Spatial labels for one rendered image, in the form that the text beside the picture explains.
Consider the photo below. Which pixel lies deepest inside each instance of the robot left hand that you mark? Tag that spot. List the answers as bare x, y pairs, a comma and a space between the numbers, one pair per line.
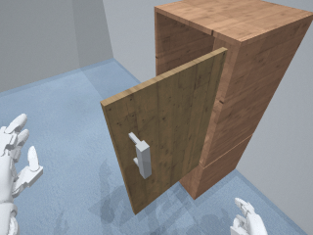
11, 142

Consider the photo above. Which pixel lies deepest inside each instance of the robot right hand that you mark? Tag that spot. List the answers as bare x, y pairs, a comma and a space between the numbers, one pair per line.
251, 225

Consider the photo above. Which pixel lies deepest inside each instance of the robot left forearm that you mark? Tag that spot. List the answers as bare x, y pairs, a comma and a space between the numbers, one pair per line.
8, 222

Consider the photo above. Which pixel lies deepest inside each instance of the cupboard door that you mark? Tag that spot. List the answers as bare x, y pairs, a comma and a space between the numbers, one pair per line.
171, 113

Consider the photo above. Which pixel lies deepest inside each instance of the handle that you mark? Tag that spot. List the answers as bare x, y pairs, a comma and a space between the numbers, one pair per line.
143, 160

